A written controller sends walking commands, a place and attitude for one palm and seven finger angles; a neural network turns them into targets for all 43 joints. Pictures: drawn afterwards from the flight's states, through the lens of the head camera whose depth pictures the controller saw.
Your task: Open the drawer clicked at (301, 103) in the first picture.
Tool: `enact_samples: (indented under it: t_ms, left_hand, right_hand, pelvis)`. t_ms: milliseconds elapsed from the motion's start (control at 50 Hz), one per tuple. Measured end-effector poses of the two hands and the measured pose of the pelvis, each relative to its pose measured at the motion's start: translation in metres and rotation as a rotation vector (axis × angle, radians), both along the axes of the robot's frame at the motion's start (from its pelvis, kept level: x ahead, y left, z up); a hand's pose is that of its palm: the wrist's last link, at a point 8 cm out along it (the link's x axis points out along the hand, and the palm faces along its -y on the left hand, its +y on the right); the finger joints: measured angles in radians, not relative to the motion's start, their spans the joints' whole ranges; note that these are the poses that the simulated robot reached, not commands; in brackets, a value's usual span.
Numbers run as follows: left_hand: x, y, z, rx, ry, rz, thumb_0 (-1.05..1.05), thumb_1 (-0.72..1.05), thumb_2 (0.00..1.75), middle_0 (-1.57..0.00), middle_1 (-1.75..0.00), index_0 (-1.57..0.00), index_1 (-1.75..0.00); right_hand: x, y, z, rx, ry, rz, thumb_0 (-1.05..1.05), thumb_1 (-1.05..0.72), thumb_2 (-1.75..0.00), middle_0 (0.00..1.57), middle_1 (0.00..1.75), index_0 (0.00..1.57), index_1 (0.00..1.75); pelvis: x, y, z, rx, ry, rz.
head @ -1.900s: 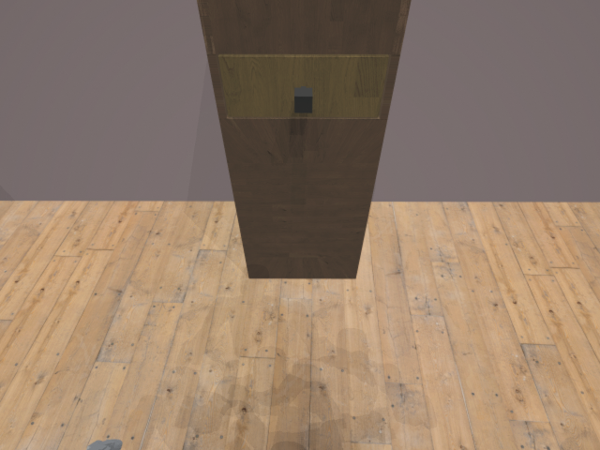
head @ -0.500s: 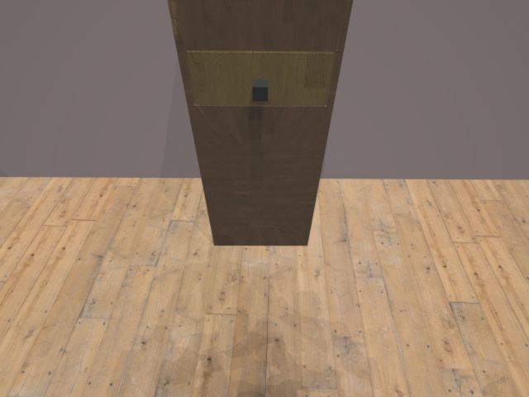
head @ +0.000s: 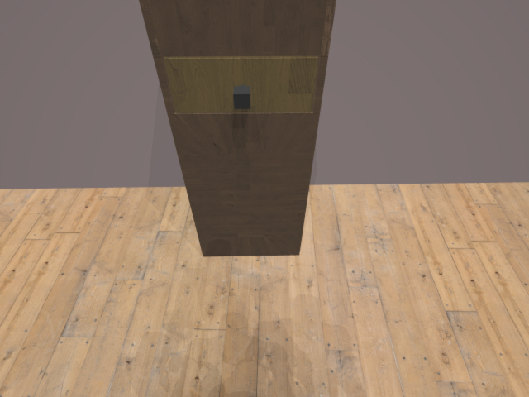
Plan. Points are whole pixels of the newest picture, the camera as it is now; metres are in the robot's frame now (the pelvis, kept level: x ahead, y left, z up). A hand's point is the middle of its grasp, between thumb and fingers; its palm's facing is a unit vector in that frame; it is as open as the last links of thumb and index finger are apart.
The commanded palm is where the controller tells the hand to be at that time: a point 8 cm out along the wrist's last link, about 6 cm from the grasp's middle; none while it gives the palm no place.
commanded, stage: take the last steps up to it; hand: left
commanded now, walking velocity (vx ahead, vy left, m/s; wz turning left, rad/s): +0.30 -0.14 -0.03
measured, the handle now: (242, 93) +0.81 +0.11 +0.06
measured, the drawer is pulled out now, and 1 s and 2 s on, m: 0.00 0.00 0.00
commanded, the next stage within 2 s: come to a stop and stand still in 0.66 s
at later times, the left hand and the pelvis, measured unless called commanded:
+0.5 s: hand out of the picture +0.13 +0.18 -0.18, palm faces +0.03 -0.99 -0.11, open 7.4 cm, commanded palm none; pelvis +0.16 +0.02 +0.01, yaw -3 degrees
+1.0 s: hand (227, 279) +0.39 +0.11 -0.16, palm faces +0.02 -0.98 -0.21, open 7.2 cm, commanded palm none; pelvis +0.29 -0.06 +0.00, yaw +0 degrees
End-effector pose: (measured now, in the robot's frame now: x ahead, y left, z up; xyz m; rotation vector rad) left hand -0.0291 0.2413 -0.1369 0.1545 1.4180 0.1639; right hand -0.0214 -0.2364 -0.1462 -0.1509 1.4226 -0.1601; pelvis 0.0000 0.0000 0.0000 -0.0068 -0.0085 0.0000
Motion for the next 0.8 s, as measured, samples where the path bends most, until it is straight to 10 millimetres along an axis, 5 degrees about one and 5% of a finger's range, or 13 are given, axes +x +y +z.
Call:
enact_samples:
  t_ms: [60,120,220,320,400,600,800]
  left_hand:
    - [-0.014,-0.021,0.000,-0.020,0.034,0.058,0.00,0.91,0.90,-0.20,-0.30,-0.20,-0.30]
    - [-0.032,-0.040,0.004,-0.052,0.123,0.088,0.00,0.91,0.90,-0.20,-0.30,-0.20,-0.30]
    - [-0.046,-0.060,0.008,-0.109,0.272,0.116,0.00,0.91,0.90,-0.20,-0.30,-0.20,-0.30]
    - [-0.024,-0.057,-0.007,-0.153,0.343,0.125,0.00,0.91,0.90,-0.20,-0.30,-0.20,-0.30]
    - [0.039,-0.037,-0.018,-0.145,0.275,0.072,0.01,0.91,0.90,-0.20,-0.30,-0.20,-0.30]
    - [0.260,-0.008,0.002,-0.058,-0.143,-0.041,0.01,0.93,0.90,-0.20,-0.30,-0.19,-0.30]
    - [0.401,-0.053,0.009,0.007,-0.270,-0.151,0.00,0.92,0.90,-0.20,-0.30,-0.19,-0.30]
  right_hand:
    - [0.010,-0.001,0.004,0.005,0.052,0.011,0.00,-0.90,-0.90,0.20,0.30,0.20,0.30]
    - [0.042,0.000,0.008,0.006,0.023,0.016,0.01,-0.91,-0.90,0.20,0.30,0.20,0.30]
    - [0.125,0.008,0.014,0.000,-0.104,0.029,0.01,-0.92,-0.90,0.20,0.30,0.20,0.30]
    - [0.209,0.024,0.012,-0.025,-0.260,0.056,0.00,-0.92,-0.90,0.19,0.30,0.20,0.30]
    - [0.228,0.032,0.017,-0.034,-0.294,0.019,0.00,-0.91,-0.90,0.20,0.30,0.20,0.30]
    - [0.208,0.004,0.033,-0.067,-0.123,-0.063,-0.02,-0.94,-0.90,0.20,0.30,0.20,0.30]
    - [0.189,-0.022,0.004,0.033,0.115,-0.166,0.00,-0.91,-0.90,0.20,0.30,0.20,0.30]
  pelvis:
    - [0.015,-0.005,0.002,0.000,0.007,0.007]
    - [0.031,-0.005,0.006,0.000,0.012,0.003]
    - [0.063,0.000,0.005,-0.013,0.021,-0.005]
    - [0.104,0.012,-0.011,-0.029,0.009,-0.019]
    - [0.129,0.016,-0.008,-0.005,-0.010,-0.055]
    - [0.191,0.004,0.015,-0.007,0.002,-0.049]
    - [0.263,-0.049,-0.001,0.014,0.005,-0.033]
